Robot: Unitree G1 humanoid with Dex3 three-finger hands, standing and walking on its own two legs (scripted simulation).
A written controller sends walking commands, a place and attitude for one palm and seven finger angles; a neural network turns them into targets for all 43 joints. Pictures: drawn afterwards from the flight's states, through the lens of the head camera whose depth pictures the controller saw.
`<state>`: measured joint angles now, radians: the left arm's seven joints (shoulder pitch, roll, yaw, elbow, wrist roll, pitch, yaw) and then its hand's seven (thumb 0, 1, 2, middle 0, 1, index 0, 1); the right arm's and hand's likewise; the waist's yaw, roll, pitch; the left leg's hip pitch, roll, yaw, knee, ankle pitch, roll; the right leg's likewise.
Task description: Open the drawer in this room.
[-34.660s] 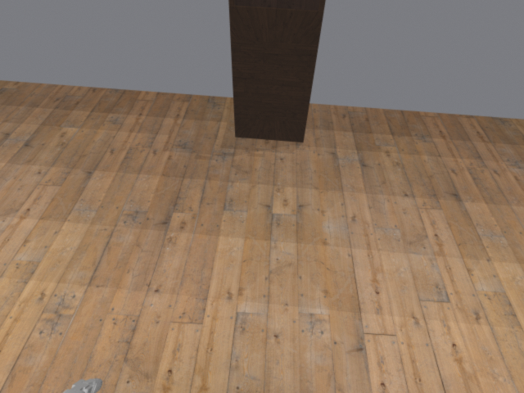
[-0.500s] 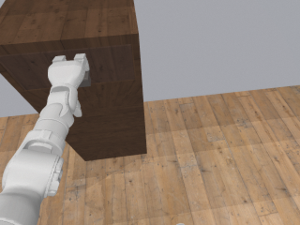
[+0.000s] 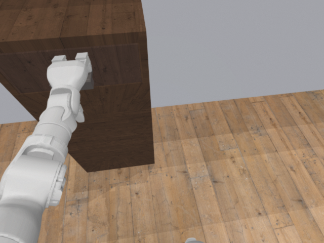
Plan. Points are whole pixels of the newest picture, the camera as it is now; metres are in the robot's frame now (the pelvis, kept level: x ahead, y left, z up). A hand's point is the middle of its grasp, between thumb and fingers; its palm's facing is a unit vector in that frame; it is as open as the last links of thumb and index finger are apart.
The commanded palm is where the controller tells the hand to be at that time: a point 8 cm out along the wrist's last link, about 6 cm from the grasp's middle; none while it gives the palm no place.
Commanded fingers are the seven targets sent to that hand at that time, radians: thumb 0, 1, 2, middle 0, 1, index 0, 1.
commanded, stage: lower the fingers behind the handle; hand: left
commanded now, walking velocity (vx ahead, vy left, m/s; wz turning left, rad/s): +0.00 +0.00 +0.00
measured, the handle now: (73, 78) +0.55 +0.23 +0.07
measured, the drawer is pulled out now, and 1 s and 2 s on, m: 0.00 0.00 0.00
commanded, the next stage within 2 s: lift the fingers back up to retry in 0.18 s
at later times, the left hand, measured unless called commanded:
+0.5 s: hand (76, 87) +0.50 +0.21 +0.08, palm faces -0.02 +0.00 -1.00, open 13.7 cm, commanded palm +0.48 +0.20 +0.14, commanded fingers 0.00 -0.50 0.30 -0.30 -1.20 -0.30 -1.20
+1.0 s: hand (59, 71) +0.49 +0.22 +0.14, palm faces +0.01 +0.00 -1.00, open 13.8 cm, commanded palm +0.47 +0.21 +0.19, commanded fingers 0.00 -0.50 0.30 -0.30 -1.20 -0.30 -1.20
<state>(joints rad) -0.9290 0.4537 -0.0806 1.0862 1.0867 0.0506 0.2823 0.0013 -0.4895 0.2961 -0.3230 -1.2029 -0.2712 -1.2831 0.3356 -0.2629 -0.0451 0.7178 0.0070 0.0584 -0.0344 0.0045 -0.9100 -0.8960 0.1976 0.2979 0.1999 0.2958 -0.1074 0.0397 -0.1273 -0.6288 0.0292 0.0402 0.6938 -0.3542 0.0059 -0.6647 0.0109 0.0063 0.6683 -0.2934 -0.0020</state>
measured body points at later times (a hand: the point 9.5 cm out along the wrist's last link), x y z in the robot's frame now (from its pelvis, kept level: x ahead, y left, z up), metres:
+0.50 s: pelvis +0.00 +0.01 +0.00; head +0.08 -0.01 +0.44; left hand +0.50 +0.20 +0.13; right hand +0.01 -0.26 -0.13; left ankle -0.02 +0.12 -0.72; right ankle +0.01 -0.12 -0.72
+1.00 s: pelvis +0.02 +0.00 +0.02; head +0.07 -0.02 +0.46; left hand +0.49 +0.22 +0.20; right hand +0.10 -0.26 -0.12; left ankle -0.02 +0.12 -0.72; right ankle +0.01 -0.12 -0.72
